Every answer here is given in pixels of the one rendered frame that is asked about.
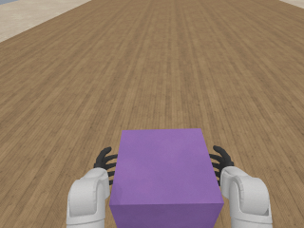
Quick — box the right robot hand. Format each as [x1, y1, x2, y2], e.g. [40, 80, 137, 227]
[209, 145, 235, 186]

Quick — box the right robot forearm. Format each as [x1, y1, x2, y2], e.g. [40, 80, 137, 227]
[219, 166, 273, 228]

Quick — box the left robot forearm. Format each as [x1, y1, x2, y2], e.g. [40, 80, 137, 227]
[66, 167, 110, 228]

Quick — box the left robot hand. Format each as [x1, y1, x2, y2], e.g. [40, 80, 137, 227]
[93, 146, 118, 185]

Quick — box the carton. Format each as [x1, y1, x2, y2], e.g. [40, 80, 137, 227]
[109, 128, 224, 228]

